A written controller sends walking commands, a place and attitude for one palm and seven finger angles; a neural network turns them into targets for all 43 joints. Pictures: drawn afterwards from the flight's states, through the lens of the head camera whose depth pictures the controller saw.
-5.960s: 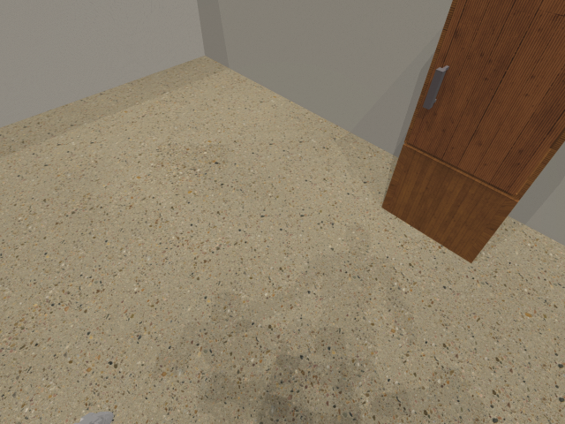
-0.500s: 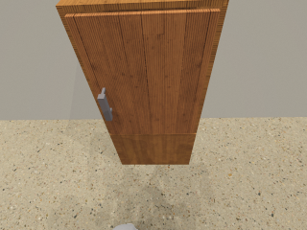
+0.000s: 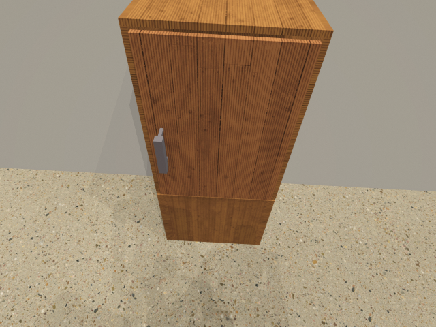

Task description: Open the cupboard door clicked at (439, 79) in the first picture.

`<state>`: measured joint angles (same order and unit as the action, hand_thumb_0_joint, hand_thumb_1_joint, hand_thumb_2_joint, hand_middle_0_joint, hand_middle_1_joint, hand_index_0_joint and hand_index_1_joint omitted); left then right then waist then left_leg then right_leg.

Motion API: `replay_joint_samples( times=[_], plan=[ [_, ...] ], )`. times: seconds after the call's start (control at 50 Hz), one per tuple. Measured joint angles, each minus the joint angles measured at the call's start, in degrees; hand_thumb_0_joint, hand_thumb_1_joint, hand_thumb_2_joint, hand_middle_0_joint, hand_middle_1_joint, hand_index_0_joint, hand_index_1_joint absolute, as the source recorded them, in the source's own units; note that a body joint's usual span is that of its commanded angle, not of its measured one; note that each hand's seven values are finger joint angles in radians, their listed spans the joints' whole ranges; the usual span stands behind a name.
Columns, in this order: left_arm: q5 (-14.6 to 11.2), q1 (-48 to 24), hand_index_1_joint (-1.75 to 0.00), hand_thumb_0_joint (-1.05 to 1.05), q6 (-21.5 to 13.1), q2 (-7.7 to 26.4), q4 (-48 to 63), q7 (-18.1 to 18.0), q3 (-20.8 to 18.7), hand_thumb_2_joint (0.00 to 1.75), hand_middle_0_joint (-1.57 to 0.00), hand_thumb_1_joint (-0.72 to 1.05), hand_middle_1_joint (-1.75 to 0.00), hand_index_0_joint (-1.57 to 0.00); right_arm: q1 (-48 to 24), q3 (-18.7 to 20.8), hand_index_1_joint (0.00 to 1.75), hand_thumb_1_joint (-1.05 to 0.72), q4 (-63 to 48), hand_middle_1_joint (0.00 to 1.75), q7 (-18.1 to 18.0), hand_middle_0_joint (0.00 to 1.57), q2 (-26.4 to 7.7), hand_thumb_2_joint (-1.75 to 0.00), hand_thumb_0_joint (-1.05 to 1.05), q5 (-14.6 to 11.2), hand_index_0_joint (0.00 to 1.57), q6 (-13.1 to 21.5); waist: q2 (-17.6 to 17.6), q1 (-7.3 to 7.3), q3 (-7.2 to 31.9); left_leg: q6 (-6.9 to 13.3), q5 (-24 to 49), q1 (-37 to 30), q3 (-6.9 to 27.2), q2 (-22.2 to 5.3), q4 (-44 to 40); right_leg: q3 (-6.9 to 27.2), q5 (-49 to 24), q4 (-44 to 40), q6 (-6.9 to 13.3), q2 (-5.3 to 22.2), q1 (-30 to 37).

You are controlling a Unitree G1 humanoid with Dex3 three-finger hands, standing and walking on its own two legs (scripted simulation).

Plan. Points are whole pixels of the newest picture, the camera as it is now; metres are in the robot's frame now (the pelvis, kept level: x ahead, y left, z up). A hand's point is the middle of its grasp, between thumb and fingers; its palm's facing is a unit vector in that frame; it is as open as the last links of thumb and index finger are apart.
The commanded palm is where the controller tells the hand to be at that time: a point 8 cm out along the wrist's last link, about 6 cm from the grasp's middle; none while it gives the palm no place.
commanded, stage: come to a stop and stand still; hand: left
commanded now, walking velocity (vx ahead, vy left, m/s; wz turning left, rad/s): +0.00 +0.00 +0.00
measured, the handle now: (162, 150) +0.60 +0.21 -0.09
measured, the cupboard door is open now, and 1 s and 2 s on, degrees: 0 0 0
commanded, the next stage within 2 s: look again from close up in 0.12 s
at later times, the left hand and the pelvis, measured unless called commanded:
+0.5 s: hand out of the picture -0.02 +0.18 -0.18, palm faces +0.04 -0.98 -0.19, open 7.4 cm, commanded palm none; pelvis -0.02 +0.01 -0.01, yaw +0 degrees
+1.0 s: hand out of the picture -0.03 +0.16 -0.18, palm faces +0.06 -0.99 -0.16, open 7.4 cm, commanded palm none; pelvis -0.02 +0.00 -0.01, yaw +0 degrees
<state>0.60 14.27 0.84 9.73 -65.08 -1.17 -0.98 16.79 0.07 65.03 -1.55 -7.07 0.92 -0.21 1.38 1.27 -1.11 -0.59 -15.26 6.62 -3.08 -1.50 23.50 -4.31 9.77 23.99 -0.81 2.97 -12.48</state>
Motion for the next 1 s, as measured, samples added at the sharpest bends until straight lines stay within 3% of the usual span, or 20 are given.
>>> replay_joint_samples(
  times=[0.22,0.36,0.56,0.84,1.0],
  plan=[
    [0.1,2.6,-0.3,0.0,-0.6,-2.2,-1.6,-0.3,0.7,0.9,-0.2,0.91,-0.3,-0.2,1.3,0.0,0.3,-0.91,0.9,0.3,-0.2,0.2,1.3,-0.9,0.0,-0.2,0.2,0.6,-0.5,-0.44,0.0,0.6,0.6,-0.1,-1.0,0.6,-0.9,1.0,-0.7,-0.5,-0.5,0.4,-0.4],
    [0.4,3.5,-0.3,0.0,-1.9,-2.7,-0.8,-1.0,1.8,0.9,-0.2,0.91,-0.3,-0.2,1.7,-0.1,0.3,-0.91,-3.4,0.3,-0.1,0.2,-0.1,-0.9,0.0,-0.2,0.2,1.6,-1.6,-1.62,-0.8,0.9,-2.3,3.3,-0.5,0.9,6.0,0.8,1.7,5.4,-0.6,1.2,-3.1],
    [0.5,3.8,-0.3,0.0,-1.4,-1.2,2.5,-0.5,1.1,0.9,-0.2,0.91,-0.3,-0.2,2.1,0.1,0.3,-0.92,-5.2,0.3,0.2,0.2,-1.6,-0.9,0.01,0.2,0.2,1.0,-1.7,-1.12,1.7,1.0,-1.5,2.9,-0.4,1.3,5.4,0.8,1.5,5.6,-0.6,1.5,-3.0],
    [0.3,3.5,-0.3,0.0,-1.5,-1.1,3.2,-0.1,0.9,0.9,-0.2,0.91,-0.3,-0.2,2.7,-0.2,0.3,-0.91,-3.7,0.3,0.3,0.2,-1.5,-0.9,0.0,0.3,0.2,1.0,-1.2,-1.2,0.8,0.2,0.3,2.8,0.1,0.6,3.5,0.2,-0.1,3.6,0.3,0.8,-2.8],
    [0.7,5.9,-0.3,0.0,-1.0,-2.0,3.4,0.5,-0.1,0.9,-0.2,0.91,-0.3,-0.2,5.4,0.0,0.3,-0.91,-2.6,0.3,0.6,0.2,-0.9,-0.9,0.0,0.9,0.2,0.3,-0.9,-0.9,1.4,0.7,-2.5,4.2,0.5,-0.1,6.9,0.5,5.0,7.4,1.3,-0.2,-4.4]
  ],
)
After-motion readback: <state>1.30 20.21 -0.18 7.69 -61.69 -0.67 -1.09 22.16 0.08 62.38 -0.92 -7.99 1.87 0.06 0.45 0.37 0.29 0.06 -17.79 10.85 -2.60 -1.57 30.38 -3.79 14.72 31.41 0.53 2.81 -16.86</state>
